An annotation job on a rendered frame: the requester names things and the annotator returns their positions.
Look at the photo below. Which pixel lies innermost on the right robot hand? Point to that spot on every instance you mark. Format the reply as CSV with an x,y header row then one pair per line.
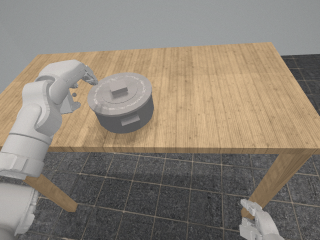
x,y
263,224

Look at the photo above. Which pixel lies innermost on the left robot hand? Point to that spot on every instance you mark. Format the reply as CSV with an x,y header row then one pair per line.
x,y
71,71

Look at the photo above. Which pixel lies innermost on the robot left upper arm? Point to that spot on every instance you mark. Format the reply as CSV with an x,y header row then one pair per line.
x,y
17,209

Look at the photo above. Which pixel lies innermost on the lid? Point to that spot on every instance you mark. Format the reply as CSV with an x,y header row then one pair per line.
x,y
101,100

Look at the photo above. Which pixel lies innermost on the left robot forearm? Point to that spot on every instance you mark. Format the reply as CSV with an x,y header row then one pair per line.
x,y
36,123

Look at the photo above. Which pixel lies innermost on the table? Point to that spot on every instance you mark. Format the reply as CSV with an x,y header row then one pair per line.
x,y
210,99

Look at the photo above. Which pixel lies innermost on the knob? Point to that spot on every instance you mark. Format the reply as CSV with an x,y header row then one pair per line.
x,y
118,86

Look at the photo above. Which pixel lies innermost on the pot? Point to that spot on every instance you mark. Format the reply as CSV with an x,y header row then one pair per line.
x,y
130,122

